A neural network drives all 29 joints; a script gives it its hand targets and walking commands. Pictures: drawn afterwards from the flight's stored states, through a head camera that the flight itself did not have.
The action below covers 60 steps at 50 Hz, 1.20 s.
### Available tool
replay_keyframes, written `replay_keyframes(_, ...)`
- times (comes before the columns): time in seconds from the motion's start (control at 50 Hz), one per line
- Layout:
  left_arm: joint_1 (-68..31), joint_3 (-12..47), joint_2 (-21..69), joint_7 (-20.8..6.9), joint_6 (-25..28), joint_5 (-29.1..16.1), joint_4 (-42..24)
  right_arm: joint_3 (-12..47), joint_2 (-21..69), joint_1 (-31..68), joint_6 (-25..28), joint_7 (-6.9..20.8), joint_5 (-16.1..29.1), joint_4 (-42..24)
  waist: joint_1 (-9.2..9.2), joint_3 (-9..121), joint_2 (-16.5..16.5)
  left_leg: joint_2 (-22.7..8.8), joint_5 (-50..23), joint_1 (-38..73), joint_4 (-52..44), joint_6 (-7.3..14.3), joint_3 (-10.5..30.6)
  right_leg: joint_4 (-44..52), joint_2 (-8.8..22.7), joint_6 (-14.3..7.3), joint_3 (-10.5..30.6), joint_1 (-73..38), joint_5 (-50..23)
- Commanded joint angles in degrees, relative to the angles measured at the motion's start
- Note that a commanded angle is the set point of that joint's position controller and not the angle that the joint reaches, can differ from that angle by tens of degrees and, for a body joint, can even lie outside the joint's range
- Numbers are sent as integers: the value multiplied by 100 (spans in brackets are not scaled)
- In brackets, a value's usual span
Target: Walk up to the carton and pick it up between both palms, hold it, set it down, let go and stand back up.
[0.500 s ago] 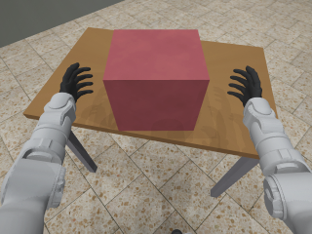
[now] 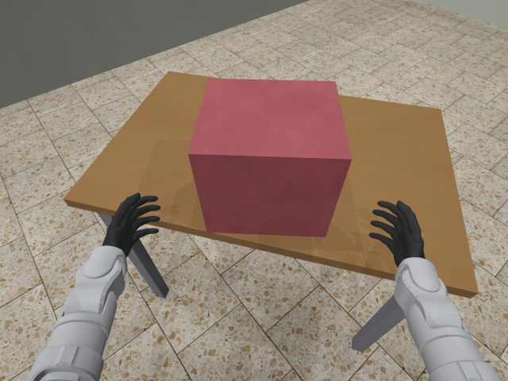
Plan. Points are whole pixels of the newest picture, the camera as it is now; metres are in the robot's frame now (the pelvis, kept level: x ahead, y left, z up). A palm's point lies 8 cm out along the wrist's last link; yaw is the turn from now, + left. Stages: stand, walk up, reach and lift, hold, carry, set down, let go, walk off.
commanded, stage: set down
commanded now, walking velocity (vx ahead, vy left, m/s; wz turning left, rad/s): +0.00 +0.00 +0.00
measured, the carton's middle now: (268, 160) +0.52 -0.03 +0.03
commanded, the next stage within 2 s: let go in 1.80 s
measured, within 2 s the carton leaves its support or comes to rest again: neither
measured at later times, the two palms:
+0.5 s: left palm (109, 282) +0.28 +0.24 +0.01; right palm (408, 279) +0.25 -0.23 +0.01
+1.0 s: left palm (110, 321) +0.24 +0.24 -0.02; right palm (401, 307) +0.22 -0.22 -0.03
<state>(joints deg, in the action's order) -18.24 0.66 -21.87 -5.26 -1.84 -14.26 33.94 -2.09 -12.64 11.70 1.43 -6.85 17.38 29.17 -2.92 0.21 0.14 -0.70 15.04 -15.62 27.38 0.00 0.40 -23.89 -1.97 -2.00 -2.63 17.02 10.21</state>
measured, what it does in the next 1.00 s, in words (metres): stands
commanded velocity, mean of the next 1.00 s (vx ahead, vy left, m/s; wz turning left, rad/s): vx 0.00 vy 0.00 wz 0.00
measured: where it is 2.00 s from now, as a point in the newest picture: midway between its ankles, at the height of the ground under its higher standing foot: outside the picture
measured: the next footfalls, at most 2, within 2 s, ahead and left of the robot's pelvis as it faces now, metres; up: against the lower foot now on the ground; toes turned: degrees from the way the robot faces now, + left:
none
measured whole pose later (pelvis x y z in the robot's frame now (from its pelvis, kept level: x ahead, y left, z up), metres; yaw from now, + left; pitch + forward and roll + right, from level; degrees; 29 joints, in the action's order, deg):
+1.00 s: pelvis +0.01 +0.00 +0.00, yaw +0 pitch -4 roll -1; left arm 4.1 3.3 -19.3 -4.3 9.3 -14.9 29.6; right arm -1.5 -8.6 -5.5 10.7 -5.4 11.2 29.0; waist -0.5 -4.1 -0.1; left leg -0.4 18.0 -6.9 28.8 0.1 0.4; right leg -26.9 -2.0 -1.8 -1.9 9.1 13.9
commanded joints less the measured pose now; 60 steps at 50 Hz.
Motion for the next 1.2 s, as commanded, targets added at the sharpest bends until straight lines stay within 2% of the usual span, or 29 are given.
replay_keyframes(0.0, -1661, -466, -1235, 108, 409, -82, -1608, -422, -935, 1512, 378, 35, -183, -1877, 62, 2638, -273, 223, -2092, 567, -257, -148, -29, 67, 0, 156, 262, -1785, -1582)
replay_keyframes(0.02, -1697, -457, -1277, 140, 495, -135, -1790, -462, -955, 1426, 378, 49, -193, -1986, 9, 2643, -359, 206, -1996, 511, -261, -148, -46, 45, 2, 138, 267, -1766, -1508)
replay_keyframes(0.08, -1434, -430, -1260, 167, 656, -262, -1735, -428, -874, 1281, 340, 73, -256, -2084, 55, 2514, -266, 189, -1763, 273, -245, -117, -29, -35, 63, 137, 351, -1849, -1470)
replay_keyframes(0.12, -1276, -375, -1245, 158, 736, -323, -1735, -385, -832, 1074, 324, 57, -238, -2040, 13, 2439, -345, 184, -1801, 283, -209, -121, -31, -57, 89, 133, 399, -1840, -1509)
replay_keyframes(0.14, -1324, -333, -1240, 138, 768, -354, -1712, -379, -788, 1093, 300, 49, -209, -1969, -31, 2370, -353, 179, -1789, 250, -177, -131, -11, -61, 103, 134, 417, -1777, -1509)
replay_keyframes(0.24, -1006, -315, -1169, 46, 778, -335, -1382, -344, -728, 818, 237, 28, -195, -1546, -29, 1835, -383, 127, -1680, 327, -276, -160, 46, 35, 123, 100, 396, -1618, -1286)
replay_keyframes(0.4, -140, -277, -861, -73, 820, -164, -1006, -306, -595, 205, 366, -8, -306, -1233, 63, 997, -288, 62, -1518, 594, -460, -177, 85, 285, 65, 22, 308, -1535, -802)
replay_keyframes(0.48, -25, -226, -853, -24, 1010, -150, -1055, -373, -529, 118, 505, 17, -492, -1463, 125, 826, -200, 81, -1072, 415, -543, -121, 32, 271, 97, 26, 326, -1567, -447)
replay_keyframes(0.5, -25, -255, -879, 19, 1084, -142, -1123, -384, -486, 94, 553, 44, -525, -1534, 179, 874, -282, 60, -1020, 394, -554, -92, 18, 215, 99, 30, 331, -1594, -445)
replay_keyframes(0.54, 133, -208, -840, 78, 1234, -185, -1196, -373, -453, -13, 649, 72, -552, -1647, 216, 955, -245, 59, -1028, 242, -529, -88, 8, 140, 130, 36, 386, -1660, -565)
replay_keyframes(0.6, 393, -183, -846, 102, 1412, -191, -1369, -313, -387, -311, 777, 96, -579, -1656, 203, 1056, -277, 58, -1427, 368, -374, -134, 26, 53, 146, 51, 443, -1654, -919)
replay_keyframes(0.72, 798, -119, -845, 101, 1576, -286, -1490, -316, -385, -606, 1030, 110, -625, -1613, 167, 1148, -286, 41, -1560, 435, -242, -150, 53, -44, 177, 57, 486, -1595, -1105)
replay_keyframes(0.74, 799, -124, -879, 113, 1610, -293, -1530, -264, -359, -590, 1089, 122, -600, -1676, 217, 1256, -301, 48, -1572, 426, -228, -146, 64, -39, 185, 77, 519, -1640, -1113)
replay_keyframes(0.86, 1030, -145, -773, 98, 1544, -164, -1452, -151, -284, -813, 1177, 119, -553, -1175, 166, 985, -370, 31, -1567, 501, -282, -146, 60, 8, 217, 83, 558, -1638, -1127)
replay_keyframes(0.9, 1280, -166, -680, 85, 1425, -51, -1230, -108, -316, -916, 1195, 132, -620, -906, 188, 861, -324, 16, -1482, 612, -370, -163, 63, 78, 188, 52, 479, -1635, -1024)
replay_keyframes(0.96, 1165, -130, -659, 113, 1354, -71, -1544, -224, -339, -807, 1245, 144, -649, -1119, 190, 825, -239, 0, -1573, 627, -392, -165, 40, 119, 172, 40, 442, -1600, -1032)
replay_keyframes(1.0, 1332, -118, -575, 133, 1278, 19, -1433, -121, -288, -959, 1235, 178, -672, -969, 240, 722, -237, 12, -1595, 707, -450, -144, 12, 158, 183, 52, 454, -1631, -1065)
replay_keyframes(1.02, 1540, -119, -506, 111, 1201, 80, -1267, -102, -318, -1075, 1214, 185, -729, -771, 181, 561, -236, 17, -1580, 739, -509, -155, 20, 212, 191, 60, 472, -1657, -1046)
replay_keyframes(1.08, 1598, -165, -422, 168, 1118, 230, -1364, -144, -345, -1113, 1244, 206, -810, -733, 227, 426, -260, -12, -1581, 703, -571, -156, -6, 232, 163, 48, 451, -1788, -1021)
replay_keyframes(1.14, 1524, -138, -457, 230, 1146, 151, -1665, -163, -286, -1084, 1285, 224, -799, -1114, 275, 556, -133, 12, -1542, 589, -554, -116, -55, 205, 201, 79, 509, -1866, -1136)
replay_keyframes(1.18, 1401, -103, -427, 290, 1175, 144, -1655, -185, -333, -958, 1291, 275, -823, -1080, 279, 575, -209, 8, -1419, 527, -587, -134, -58, 180, 192, 52, 483, -1829, -1062)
